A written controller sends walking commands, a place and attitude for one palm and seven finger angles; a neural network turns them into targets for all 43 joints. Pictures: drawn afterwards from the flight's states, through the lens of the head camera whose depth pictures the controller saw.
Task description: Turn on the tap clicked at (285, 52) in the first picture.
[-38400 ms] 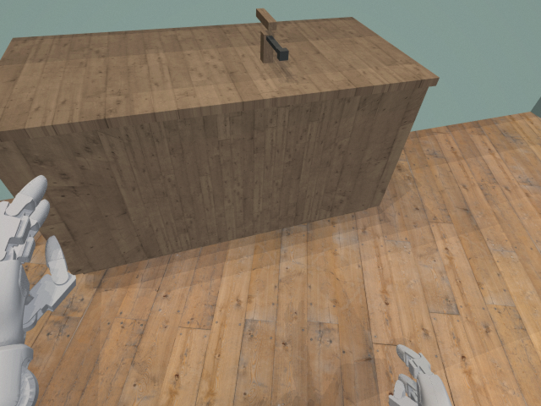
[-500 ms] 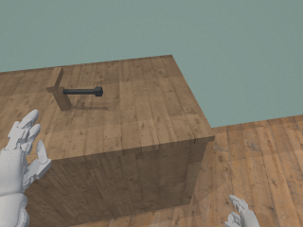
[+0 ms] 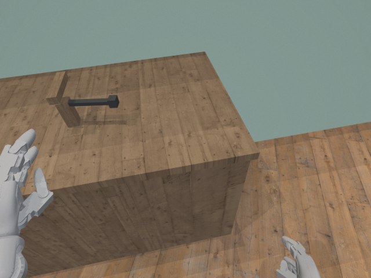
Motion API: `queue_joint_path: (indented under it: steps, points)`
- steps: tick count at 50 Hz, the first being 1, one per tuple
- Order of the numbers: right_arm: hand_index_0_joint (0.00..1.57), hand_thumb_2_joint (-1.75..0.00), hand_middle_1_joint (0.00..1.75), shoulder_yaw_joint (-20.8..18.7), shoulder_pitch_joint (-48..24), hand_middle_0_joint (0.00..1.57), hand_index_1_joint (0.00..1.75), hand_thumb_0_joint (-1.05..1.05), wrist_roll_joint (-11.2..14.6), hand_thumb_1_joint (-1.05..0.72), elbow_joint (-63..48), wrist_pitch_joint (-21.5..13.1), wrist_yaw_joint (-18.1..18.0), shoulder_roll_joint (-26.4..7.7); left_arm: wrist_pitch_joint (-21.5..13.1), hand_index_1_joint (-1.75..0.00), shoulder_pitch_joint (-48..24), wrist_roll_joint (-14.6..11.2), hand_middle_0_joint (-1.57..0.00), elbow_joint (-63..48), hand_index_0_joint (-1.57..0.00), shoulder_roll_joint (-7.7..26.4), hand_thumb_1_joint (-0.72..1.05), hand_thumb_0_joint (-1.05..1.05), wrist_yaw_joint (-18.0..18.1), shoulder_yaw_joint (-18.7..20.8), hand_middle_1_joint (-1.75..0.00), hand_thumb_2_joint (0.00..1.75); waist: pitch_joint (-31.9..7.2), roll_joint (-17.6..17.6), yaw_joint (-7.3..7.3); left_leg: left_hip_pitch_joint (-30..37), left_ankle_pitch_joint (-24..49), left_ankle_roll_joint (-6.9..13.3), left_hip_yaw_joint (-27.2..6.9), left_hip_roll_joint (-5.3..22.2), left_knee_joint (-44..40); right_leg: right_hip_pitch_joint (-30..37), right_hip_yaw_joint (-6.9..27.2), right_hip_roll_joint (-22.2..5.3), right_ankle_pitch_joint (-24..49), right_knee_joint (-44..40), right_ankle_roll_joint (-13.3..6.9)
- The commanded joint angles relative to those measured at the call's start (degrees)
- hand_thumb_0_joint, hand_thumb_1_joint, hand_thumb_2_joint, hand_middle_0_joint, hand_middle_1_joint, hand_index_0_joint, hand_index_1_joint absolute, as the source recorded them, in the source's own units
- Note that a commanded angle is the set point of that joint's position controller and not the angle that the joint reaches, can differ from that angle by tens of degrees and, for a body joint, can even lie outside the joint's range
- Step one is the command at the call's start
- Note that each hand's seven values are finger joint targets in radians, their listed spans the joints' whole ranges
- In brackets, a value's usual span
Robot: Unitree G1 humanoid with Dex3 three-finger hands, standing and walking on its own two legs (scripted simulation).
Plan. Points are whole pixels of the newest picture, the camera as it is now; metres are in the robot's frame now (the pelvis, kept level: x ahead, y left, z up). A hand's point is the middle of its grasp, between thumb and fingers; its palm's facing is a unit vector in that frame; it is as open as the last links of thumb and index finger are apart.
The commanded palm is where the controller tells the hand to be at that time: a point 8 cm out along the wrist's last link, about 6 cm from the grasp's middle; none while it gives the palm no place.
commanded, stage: step back with the hand held close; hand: left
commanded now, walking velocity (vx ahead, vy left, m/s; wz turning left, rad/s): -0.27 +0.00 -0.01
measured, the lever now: (113, 101) +0.57 +0.27 +0.07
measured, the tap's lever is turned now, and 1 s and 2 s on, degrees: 79 79 79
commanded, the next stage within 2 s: stop stepping back and stand still in 1.14 s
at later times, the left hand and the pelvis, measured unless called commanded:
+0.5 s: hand (16, 236) +0.15 +0.27 +0.14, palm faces +0.40 -0.81 -0.43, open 7.4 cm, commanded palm +0.10 +0.31 +0.17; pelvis -0.06 +0.03 -0.01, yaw +0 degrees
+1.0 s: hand out of the picture +0.02 +0.31 +0.17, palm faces +0.56 -0.73 -0.40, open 7.4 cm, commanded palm -0.05 +0.33 +0.17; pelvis -0.16 +0.03 -0.02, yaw +11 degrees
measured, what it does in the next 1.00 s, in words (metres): walks backwards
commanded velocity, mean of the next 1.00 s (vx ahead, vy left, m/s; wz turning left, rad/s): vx -0.32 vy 0.00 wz -0.06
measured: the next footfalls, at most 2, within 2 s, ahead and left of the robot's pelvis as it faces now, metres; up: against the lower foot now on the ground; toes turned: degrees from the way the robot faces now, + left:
right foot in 1.12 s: -0.26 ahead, -0.12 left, +0.00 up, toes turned +11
left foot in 1.28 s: -0.15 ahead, +0.12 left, +0.00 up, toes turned +5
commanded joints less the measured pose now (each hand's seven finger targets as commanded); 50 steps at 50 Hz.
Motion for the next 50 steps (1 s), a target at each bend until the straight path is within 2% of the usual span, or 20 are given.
queue_joint_path:
  steps: [1, 5, 11, 19, 20, 24, 25, 27, 30, 31, 34, 36, 39, 41, 43, 44, 45, 47, 49, 50]
  points:
    - [0.20, -0.90, 0.30, -2.6, -5.8, 0.20, 0.30, 0.00, 0.5, -0.90, -10.6, -2.0, -0.8, -6.4, -3.4, -0.30, 0.3, 0.1, -0.20, -13.9, -0.20, 9.9, 0.90, 0.00, 1.3, 5.3, -0.30, 0.90, -10.2, -2.7, -0.08, -1.7, 12.4, 1.3, -1.0, 1.9, -1.7, 3.8, 4.8, -6.8, 8.6, -0.3, 2.8]
    - [0.20, -0.90, 0.30, -3.4, -6.0, 0.20, 0.30, 0.00, 0.5, -0.90, -11.2, -1.2, -1.3, -7.0, -3.4, -0.30, 0.1, 0.4, -0.20, -17.1, -0.20, 13.7, 0.90, 0.00, 2.0, 8.6, -0.30, 0.90, -11.3, -2.8, -0.02, -2.8, 16.5, 1.3, -1.4, 2.2, -1.4, 3.6, 4.3, -6.2, 12.5, 2.1, 3.1]
    - [0.20, -0.90, 0.30, -3.6, -5.8, 0.20, 0.30, 0.00, 0.6, -0.90, -11.7, -0.4, -1.7, -6.6, -3.2, -0.30, 1.8, 0.5, -0.20, -17.1, -0.20, 11.9, 0.90, 0.00, 2.4, 7.6, -0.30, 0.90, -10.2, -1.5, -0.08, -6.8, 14.1, 1.5, -2.7, 3.2, -2.5, 3.2, 4.2, -4.9, 8.8, 4.3, 3.5]
    - [0.20, -0.90, 0.30, -3.5, -5.5, 0.20, 0.30, 0.00, 0.7, -0.90, -12.3, 0.1, -1.6, -7.7, -4.0, -0.30, -0.5, 1.6, -0.20, -15.3, -0.20, 11.0, 0.90, 0.00, 2.9, 6.6, -0.30, 0.90, -4.7, -4.5, -0.60, -18.5, -12.3, 3.4, -3.9, 3.6, -4.6, 2.0, 6.5, -4.8, -8.6, 0.9, 3.6]
    - [0.20, -0.90, 0.30, -3.6, -5.7, 0.20, 0.30, 0.00, 0.6, -0.90, -12.3, 0.0, -1.7, -8.1, -4.2, -0.30, -1.3, 2.0, -0.20, -15.9, -0.20, 11.9, 0.90, 0.00, 3.0, 7.4, -0.30, 0.90, -4.5, -2.4, -0.76, -20.0, -13.8, 3.7, -4.6, 3.9, -5.7, 2.6, 6.5, -4.3, -9.4, 1.4, 3.6]
    - [0.20, -0.90, 0.30, -3.4, -6.5, 0.20, 0.30, 0.00, 0.6, -0.90, -13.2, -0.5, -1.9, -8.7, -5.2, -0.30, -4.5, 3.8, -0.20, -16.8, -0.20, 10.8, 0.90, 0.00, 3.2, 7.0, -0.30, 0.90, -3.3, 1.6, -0.10, -34.2, -25.4, 6.2, -8.9, 7.0, -11.0, 13.3, 5.8, -0.9, -6.8, 11.0, 4.5]
    - [0.20, -0.90, 0.30, -3.6, -6.9, 0.20, 0.30, 0.00, 0.3, -0.90, -13.2, -0.6, -2.0, -9.0, -5.4, -0.30, -5.4, 4.4, -0.20, -17.6, -0.20, 12.1, 0.90, 0.00, 3.2, 8.4, -0.30, 0.90, -4.0, 4.0, 0.00, -36.7, -27.0, 6.8, -10.1, 7.7, -12.4, 16.0, 5.6, 0.1, -4.3, 14.0, 4.5]
    - [0.20, -0.90, 0.30, -3.8, -6.6, 0.20, 0.30, 0.00, 0.4, -0.90, -13.6, -0.9, -2.1, -8.4, -5.7, -0.30, -4.2, 4.8, -0.20, -17.9, -0.20, 11.4, 0.90, 0.00, 3.0, 8.5, -0.30, 0.90, -5.1, 4.0, 0.43, -39.3, -27.3, 7.4, -11.2, 8.6, -12.5, 19.5, 5.8, 0.9, 1.7, 19.2, 4.5]
    - [0.20, -0.90, 0.30, -4.4, -6.7, 0.20, 0.30, 0.00, 0.1, -0.90, -13.7, -1.4, -2.0, -8.4, -5.9, -0.30, -1.7, 4.7, -0.20, -18.0, -0.20, 12.8, 0.90, 0.00, 2.4, 10.9, -0.30, 0.90, -5.8, 1.4, 0.19, -38.4, -27.0, 7.2, -9.1, 7.0, -6.8, 17.3, 9.3, -0.5, 2.6, 16.8, 3.9]
    - [0.20, -0.90, 0.30, -4.2, -6.3, 0.20, 0.30, 0.00, 0.2, -0.90, -13.4, -1.2, -1.7, -7.5, -5.9, -0.30, 0.0, 4.2, -0.20, -17.0, -0.20, 11.0, 0.90, 0.00, 2.1, 9.3, -0.30, 0.90, -3.6, -0.6, -0.25, -36.4, -24.7, 6.3, -7.9, 5.9, -3.5, 12.1, 11.9, -2.3, 1.5, 13.6, 2.8]
    - [0.20, -0.90, 0.30, -4.2, -4.0, 0.20, 0.30, 0.00, 0.3, -0.90, -11.4, -1.1, -0.7, -5.8, -5.5, -0.30, -2.6, 2.5, -0.20, -21.2, -0.20, 11.8, 0.90, 0.00, 2.4, 7.6, -0.30, 0.90, -5.9, -12.2, -1.39, -15.3, -11.5, 1.0, -0.8, 0.5, 14.1, -10.5, 21.7, -13.0, -7.8, -0.7, -2.0]
    - [0.20, -0.90, 0.30, -3.9, -3.5, 0.20, 0.30, 0.00, 0.1, -0.90, -10.1, -1.0, -0.5, -4.9, -5.1, -0.30, -3.5, 1.8, -0.20, -21.5, -0.20, 11.6, 0.90, 0.00, 3.0, 6.3, -0.30, 0.90, -7.3, -13.4, -2.33, -6.1, -7.2, -0.1, 0.6, 0.3, 18.8, -18.7, 20.5, -15.8, -10.3, -3.8, -3.1]
    - [0.20, -0.90, 0.30, -3.7, -4.5, 0.20, 0.30, 0.00, 0.5, -0.90, -10.1, -1.3, -1.0, -5.8, -5.1, -0.30, -3.5, 1.5, -0.20, -21.3, -0.20, 12.7, 0.90, 0.00, 3.7, 7.1, -0.30, 0.90, -6.3, -8.9, -2.28, -6.0, -9.6, 1.3, -1.6, 2.0, 11.3, -21.1, 14.0, -11.0, -15.3, -0.9, 0.0]
    - [0.20, -0.90, 0.30, -3.4, -5.7, 0.20, 0.30, 0.00, 0.5, -0.90, -10.8, -1.5, -1.8, -6.6, -5.7, -0.30, -2.5, 1.6, -0.20, -22.0, -0.20, 12.9, 0.90, 0.00, 4.0, 8.4, -0.30, 0.90, -5.0, 1.2, -1.84, -15.0, -19.6, 3.1, -7.5, 6.5, 1.0, -15.7, 9.5, -5.0, -18.4, 6.5, 2.4]
    - [0.20, -0.90, 0.30, -3.5, -8.0, 0.20, 0.30, 0.00, -0.1, -0.90, -12.1, -2.0, -2.1, -8.2, -6.3, -0.30, -3.1, 3.7, -0.20, -23.0, -0.20, 12.4, 0.90, 0.00, 3.9, 11.0, -0.30, 0.90, -6.9, 14.3, -0.43, -42.5, -41.7, 8.8, -19.5, 17.5, -18.2, 11.1, 4.7, 4.5, -9.6, 35.7, 5.2]
    - [0.20, -0.90, 0.30, -3.9, -7.6, 0.20, 0.30, 0.00, -0.6, -0.90, -11.7, -2.2, -2.1, -6.8, -6.2, -0.30, -5.0, 4.3, -0.20, -24.5, -0.20, 14.1, 0.90, 0.00, 3.8, 12.1, -0.30, 0.90, -8.1, 13.8, -0.32, -45.2, -37.5, 10.3, -21.0, 20.4, -21.1, 13.3, 5.6, 5.5, -10.6, 49.6, 5.2]
    - [0.20, -0.90, 0.30, -4.3, -7.1, 0.20, 0.30, 0.00, -0.8, -0.90, -11.3, -2.4, -1.9, -5.5, -6.2, -0.30, -6.6, 3.5, -0.20, -26.2, -0.20, 16.7, 0.90, 0.00, 3.8, 13.5, -0.30, 0.90, -9.9, 10.8, -0.46, -38.2, -29.0, 9.6, -20.4, 20.8, -19.3, 6.6, 7.6, 4.8, -14.5, 54.5, 4.7]
    - [0.20, -0.90, 0.30, -5.3, -8.6, 0.20, 0.30, 0.00, -0.8, -0.90, -9.3, -3.4, -0.8, -5.3, -5.1, -0.30, -3.7, 1.8, -0.20, -23.3, -0.20, 14.1, 0.90, 0.00, 3.9, 12.5, -0.30, 0.90, -11.4, 1.6, 0.61, -20.3, -16.8, 7.6, -12.4, 18.3, -11.9, -4.6, 7.4, 3.2, -18.5, 50.1, 3.9]
    - [0.20, -0.90, 0.30, -5.0, -9.8, 0.20, 0.30, 0.00, -0.1, -0.90, -8.5, -3.3, 0.0, -4.4, -2.8, -0.30, 1.8, 0.0, -0.20, -20.3, -0.20, 10.7, 0.90, 0.00, 4.1, 9.6, -0.30, 0.90, -12.2, 7.3, 1.17, -14.1, -16.2, 3.3, -3.5, 15.5, -11.1, -4.8, 3.2, 2.2, -23.0, 38.6, 2.6]
    - [0.20, -0.90, 0.30, -4.5, -9.9, 0.20, 0.30, 0.00, -0.1, -0.90, -8.5, -3.5, -0.1, -4.5, -2.2, -0.30, 2.8, -0.4, -0.20, -19.2, -0.20, 9.3, 0.90, 0.00, 4.0, 8.8, -0.30, 0.90, -10.7, 10.8, 0.59, -13.1, -16.9, 2.1, -1.7, 15.4, -12.3, -3.8, 2.4, 1.8, -23.4, 32.6, 2.3]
